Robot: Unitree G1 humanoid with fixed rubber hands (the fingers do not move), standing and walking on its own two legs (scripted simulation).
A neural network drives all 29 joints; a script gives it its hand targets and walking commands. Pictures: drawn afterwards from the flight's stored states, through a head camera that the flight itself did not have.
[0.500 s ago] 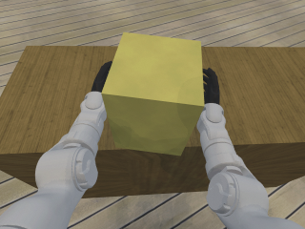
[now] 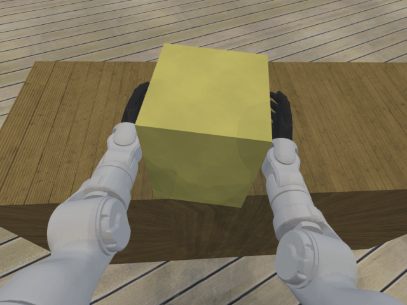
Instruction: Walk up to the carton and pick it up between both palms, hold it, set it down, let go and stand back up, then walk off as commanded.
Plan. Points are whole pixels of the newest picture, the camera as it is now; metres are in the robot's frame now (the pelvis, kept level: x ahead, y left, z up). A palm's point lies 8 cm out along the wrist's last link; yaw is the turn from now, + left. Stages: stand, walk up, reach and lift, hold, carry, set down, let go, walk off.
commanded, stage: reach and lift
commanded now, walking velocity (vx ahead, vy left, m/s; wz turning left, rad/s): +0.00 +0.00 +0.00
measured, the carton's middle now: (205, 132) +0.45 -0.01 +0.06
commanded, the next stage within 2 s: none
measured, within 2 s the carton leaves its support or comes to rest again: leaves its support in 0.40 s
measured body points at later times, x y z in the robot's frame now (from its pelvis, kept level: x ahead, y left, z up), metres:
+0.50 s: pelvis -0.01 +0.00 +0.00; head +0.06 +0.02 +0.44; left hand +0.46 +0.13 +0.09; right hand +0.42 -0.16 +0.09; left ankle +0.04 +0.10 -0.73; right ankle -0.03 -0.10 -0.73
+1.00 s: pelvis -0.02 +0.00 +0.00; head +0.05 +0.01 +0.45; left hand +0.46 +0.13 +0.10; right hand +0.41 -0.17 +0.09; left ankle +0.04 +0.10 -0.73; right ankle -0.03 -0.10 -0.73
